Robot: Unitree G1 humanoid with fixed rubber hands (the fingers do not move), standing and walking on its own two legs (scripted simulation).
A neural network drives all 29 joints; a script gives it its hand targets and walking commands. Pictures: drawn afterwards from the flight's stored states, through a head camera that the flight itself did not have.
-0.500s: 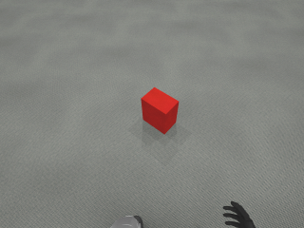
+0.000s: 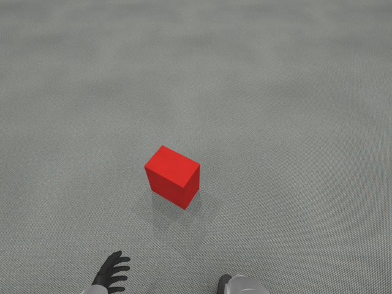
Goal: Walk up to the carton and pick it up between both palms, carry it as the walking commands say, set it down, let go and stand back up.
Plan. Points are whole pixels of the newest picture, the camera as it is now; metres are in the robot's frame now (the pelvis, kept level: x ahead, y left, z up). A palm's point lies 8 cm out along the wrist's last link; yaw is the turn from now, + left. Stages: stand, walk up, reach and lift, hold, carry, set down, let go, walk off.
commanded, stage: walk up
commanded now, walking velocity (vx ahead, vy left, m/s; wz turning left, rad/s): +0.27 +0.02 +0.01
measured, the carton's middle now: (173, 178) +0.72 +0.09 -0.64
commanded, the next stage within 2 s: none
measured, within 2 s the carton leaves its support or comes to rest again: neither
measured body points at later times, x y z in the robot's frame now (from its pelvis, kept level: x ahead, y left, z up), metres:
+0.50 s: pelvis +0.12 +0.04 +0.01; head +0.13 +0.04 +0.46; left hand +0.05 +0.28 -0.15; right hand +0.21 -0.20 -0.14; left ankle +0.16 +0.17 -0.74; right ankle +0.12 -0.12 -0.73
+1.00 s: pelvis +0.16 +0.07 +0.01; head +0.17 +0.07 +0.46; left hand +0.16 +0.30 -0.15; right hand +0.17 -0.17 -0.14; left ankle +0.16 +0.17 -0.73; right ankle +0.13 -0.10 -0.73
